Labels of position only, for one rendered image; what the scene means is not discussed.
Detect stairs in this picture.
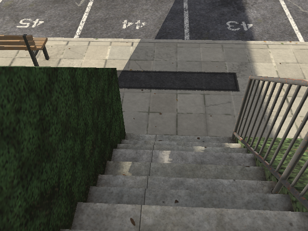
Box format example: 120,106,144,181
60,134,308,231

